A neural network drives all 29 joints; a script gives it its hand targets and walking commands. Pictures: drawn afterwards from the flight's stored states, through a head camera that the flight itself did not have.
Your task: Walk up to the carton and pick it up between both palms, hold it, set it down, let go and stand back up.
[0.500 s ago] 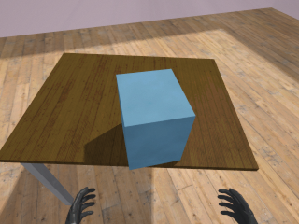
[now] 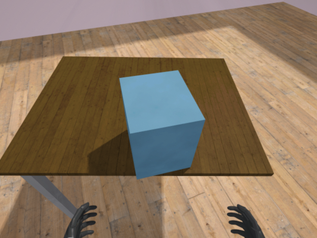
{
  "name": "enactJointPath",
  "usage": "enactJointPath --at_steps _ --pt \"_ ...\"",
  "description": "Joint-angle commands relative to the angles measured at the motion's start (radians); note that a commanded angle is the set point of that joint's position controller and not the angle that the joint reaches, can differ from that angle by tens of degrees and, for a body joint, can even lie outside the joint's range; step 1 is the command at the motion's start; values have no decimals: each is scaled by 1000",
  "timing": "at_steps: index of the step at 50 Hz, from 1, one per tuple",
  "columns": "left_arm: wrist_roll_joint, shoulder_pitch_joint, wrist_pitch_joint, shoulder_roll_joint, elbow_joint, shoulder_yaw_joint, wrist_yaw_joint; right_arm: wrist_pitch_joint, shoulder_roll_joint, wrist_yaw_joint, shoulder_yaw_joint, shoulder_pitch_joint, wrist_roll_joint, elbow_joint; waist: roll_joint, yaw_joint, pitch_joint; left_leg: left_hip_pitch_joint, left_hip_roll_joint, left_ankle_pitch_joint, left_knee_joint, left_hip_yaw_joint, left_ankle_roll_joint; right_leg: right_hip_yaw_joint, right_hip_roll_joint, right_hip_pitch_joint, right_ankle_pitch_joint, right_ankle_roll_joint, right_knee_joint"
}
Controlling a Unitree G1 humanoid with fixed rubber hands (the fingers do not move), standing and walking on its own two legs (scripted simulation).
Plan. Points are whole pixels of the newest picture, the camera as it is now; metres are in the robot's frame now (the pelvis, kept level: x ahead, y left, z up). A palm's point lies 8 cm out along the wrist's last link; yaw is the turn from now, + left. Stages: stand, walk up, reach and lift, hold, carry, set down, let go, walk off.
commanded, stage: set down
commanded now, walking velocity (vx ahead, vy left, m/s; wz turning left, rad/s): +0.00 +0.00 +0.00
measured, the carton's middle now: (157, 125) +0.44 +0.03 +0.01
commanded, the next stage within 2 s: let go in 0.06 s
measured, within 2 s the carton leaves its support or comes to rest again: neither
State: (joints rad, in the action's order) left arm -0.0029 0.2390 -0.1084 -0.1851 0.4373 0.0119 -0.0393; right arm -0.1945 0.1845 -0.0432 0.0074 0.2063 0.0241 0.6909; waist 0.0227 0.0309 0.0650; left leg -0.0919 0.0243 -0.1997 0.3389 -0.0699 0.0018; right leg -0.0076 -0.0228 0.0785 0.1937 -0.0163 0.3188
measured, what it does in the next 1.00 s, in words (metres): stands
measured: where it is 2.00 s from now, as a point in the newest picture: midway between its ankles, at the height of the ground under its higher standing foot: outside the picture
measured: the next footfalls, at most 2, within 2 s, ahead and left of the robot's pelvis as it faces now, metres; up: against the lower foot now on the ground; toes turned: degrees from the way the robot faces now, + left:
none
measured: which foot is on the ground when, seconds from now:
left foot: down 0.00-1.00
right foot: down 0.00-1.00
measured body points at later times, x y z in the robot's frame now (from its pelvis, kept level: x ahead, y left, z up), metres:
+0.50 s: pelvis +0.00 +0.00 +0.00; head +0.01 +0.01 +0.45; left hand +0.17 +0.23 -0.09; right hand +0.17 -0.22 -0.09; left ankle -0.01 +0.11 -0.75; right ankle -0.01 -0.11 -0.75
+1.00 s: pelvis +0.00 +0.00 +0.00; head -0.01 +0.02 +0.45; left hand +0.10 +0.31 -0.12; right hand +0.10 -0.31 -0.11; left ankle -0.01 +0.11 -0.75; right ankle -0.01 -0.11 -0.75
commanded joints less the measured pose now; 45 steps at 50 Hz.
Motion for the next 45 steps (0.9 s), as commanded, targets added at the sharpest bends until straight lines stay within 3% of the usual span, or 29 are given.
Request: enactJointPath --at_steps 1,8,20,27,28,30,32,33,34,35,37,40,44,45 --pt "2 -82 21 -101 -72 35 12 -31 93 15 34 -79 -18 -89 -10 -3 -64 115 -16 168 -5 8 -21 -5 21 132 -98 -25 -65" --pt "0 -109 26 -111 -74 35 11 -38 97 14 40 -96 -17 -57 -45 -3 -102 132 -10 224 14 12 -32 5 13 121 -120 -28 -44" --pt "6 -126 17 -103 -38 20 18 -48 111 15 45 -131 -21 -24 -22 -10 -97 149 -11 258 33 21 -28 15 11 126 -141 -24 -37" --pt "16 -140 22 -94 -45 21 9 -50 113 12 48 -142 -25 -16 -36 -9 -114 149 -6 272 44 25 -27 19 10 119 -156 -20 -19" --pt "57 -67 74 -287 83 99 4 47 332 47 88 -39 -64 47 0 1 -209 -1 97 303 63 91 10 -82 101 58 -137 -8 67" --pt "40 -73 104 -275 115 91 11 100 310 56 95 -46 -65 30 17 -20 -174 -21 106 197 66 95 26 -94 117 34 -121 -10 54" --pt "40 -105 117 -252 140 79 18 115 280 49 76 -76 -58 27 -20 -21 -128 -60 90 111 56 93 29 -103 114 86 -74 -11 39" --pt "38 -111 126 -248 161 83 24 115 276 47 71 -68 -58 37 0 -17 -109 -66 95 104 50 102 37 -103 115 97 -60 -17 37" --pt "42 -114 131 -249 182 76 29 116 277 42 70 -67 -55 43 -31 -22 -110 -63 93 110 56 101 35 -100 114 104 -74 -13 31" --pt "41 -120 136 -251 202 78 32 120 283 42 68 -70 -58 50 -11 -22 -99 -62 97 121 53 108 37 -101 116 115 -76 -14 32" --pt "41 -115 142 -273 241 80 37 123 290 36 67 -67 -52 66 -43 -29 -103 -64 95 103 58 107 37 -108 122 107 -91 -18 18" --pt "36 -120 149 -281 288 76 42 132 322 41 66 -69 -53 90 -10 -28 -118 -45 106 143 49 123 43 -102 122 91 -105 -21 20" --pt "36 -118 151 -322 355 75 45 141 343 41 56 -57 -49 124 -34 -31 -108 -50 113 149 34 129 45 -102 126 68 -123 -28 16" --pt "33 -114 151 -319 368 70 47 142 357 44 48 -54 -49 129 -73 -25 -91 -62 107 147 33 119 43 -108 126 61 -137 -25 4"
